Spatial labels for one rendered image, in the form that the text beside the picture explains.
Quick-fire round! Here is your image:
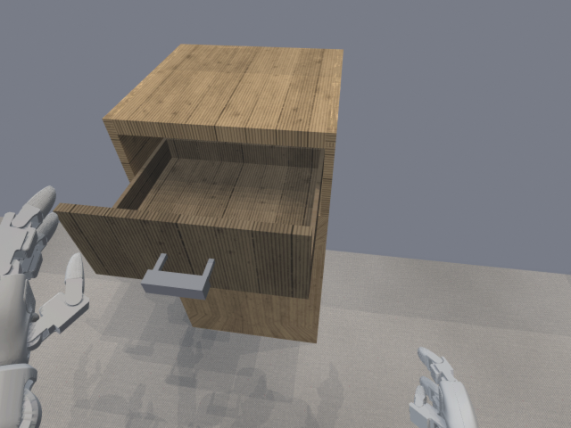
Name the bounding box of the cabinet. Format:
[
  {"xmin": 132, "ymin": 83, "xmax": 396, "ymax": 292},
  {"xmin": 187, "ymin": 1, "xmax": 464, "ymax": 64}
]
[{"xmin": 102, "ymin": 44, "xmax": 343, "ymax": 343}]

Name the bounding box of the robot left forearm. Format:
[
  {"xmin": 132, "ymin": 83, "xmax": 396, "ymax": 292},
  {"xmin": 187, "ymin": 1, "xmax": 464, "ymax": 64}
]
[{"xmin": 0, "ymin": 364, "xmax": 42, "ymax": 428}]

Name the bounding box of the drawer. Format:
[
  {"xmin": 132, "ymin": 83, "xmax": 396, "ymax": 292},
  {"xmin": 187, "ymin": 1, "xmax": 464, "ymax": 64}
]
[{"xmin": 53, "ymin": 137, "xmax": 325, "ymax": 300}]

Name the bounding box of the robot right hand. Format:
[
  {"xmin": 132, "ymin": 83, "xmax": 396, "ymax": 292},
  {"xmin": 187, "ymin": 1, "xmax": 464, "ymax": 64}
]
[{"xmin": 410, "ymin": 347, "xmax": 479, "ymax": 428}]

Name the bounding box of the handle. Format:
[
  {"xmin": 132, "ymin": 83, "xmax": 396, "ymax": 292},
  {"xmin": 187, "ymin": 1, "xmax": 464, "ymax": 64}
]
[{"xmin": 141, "ymin": 253, "xmax": 215, "ymax": 300}]

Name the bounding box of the robot left hand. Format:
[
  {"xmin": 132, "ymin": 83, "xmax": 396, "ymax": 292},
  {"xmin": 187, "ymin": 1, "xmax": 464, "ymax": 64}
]
[{"xmin": 0, "ymin": 185, "xmax": 89, "ymax": 366}]

